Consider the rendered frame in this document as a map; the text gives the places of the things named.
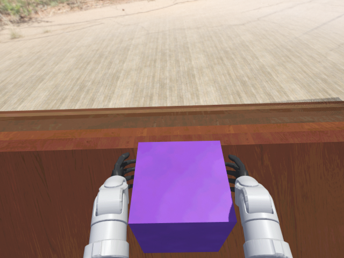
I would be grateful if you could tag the right robot hand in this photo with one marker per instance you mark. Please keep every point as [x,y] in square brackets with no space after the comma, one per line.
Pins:
[238,166]

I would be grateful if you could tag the left robot hand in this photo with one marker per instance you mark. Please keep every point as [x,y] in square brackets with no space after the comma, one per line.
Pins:
[119,168]

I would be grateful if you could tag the left robot forearm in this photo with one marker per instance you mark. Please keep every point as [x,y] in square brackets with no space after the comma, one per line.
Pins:
[109,221]

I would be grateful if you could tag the right robot forearm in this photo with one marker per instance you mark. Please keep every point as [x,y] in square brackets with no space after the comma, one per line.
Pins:
[261,227]

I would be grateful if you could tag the carton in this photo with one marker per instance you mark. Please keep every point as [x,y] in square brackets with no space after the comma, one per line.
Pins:
[181,199]

